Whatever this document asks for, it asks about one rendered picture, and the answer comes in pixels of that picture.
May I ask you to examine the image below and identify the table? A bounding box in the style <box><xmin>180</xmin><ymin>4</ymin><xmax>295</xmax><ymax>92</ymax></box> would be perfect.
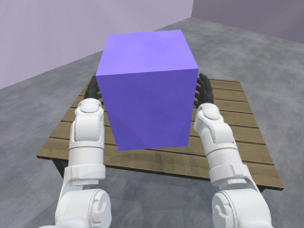
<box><xmin>36</xmin><ymin>70</ymin><xmax>284</xmax><ymax>193</ymax></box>

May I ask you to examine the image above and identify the left robot upper arm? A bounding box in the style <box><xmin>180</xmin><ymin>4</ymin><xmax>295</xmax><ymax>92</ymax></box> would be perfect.
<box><xmin>38</xmin><ymin>188</ymin><xmax>112</xmax><ymax>228</ymax></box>

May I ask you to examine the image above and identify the robot right hand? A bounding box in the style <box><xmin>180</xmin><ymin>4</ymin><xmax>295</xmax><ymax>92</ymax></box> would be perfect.
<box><xmin>194</xmin><ymin>73</ymin><xmax>214</xmax><ymax>108</ymax></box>

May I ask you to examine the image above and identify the carton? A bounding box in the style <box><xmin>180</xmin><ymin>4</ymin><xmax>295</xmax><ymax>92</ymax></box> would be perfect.
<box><xmin>95</xmin><ymin>29</ymin><xmax>199</xmax><ymax>151</ymax></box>

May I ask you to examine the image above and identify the robot left hand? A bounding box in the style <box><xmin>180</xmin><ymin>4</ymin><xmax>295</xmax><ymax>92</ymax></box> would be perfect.
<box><xmin>84</xmin><ymin>74</ymin><xmax>104</xmax><ymax>105</ymax></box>

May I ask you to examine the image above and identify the robot right forearm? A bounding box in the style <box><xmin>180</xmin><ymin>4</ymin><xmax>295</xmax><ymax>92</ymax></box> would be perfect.
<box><xmin>194</xmin><ymin>103</ymin><xmax>272</xmax><ymax>222</ymax></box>

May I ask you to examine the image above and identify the right robot upper arm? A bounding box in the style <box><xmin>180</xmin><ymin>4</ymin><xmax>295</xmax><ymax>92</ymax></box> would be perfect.
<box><xmin>212</xmin><ymin>188</ymin><xmax>274</xmax><ymax>228</ymax></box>

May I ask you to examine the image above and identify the robot left forearm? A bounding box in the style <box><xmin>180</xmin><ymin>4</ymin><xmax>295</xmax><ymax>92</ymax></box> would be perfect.
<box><xmin>55</xmin><ymin>98</ymin><xmax>105</xmax><ymax>225</ymax></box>

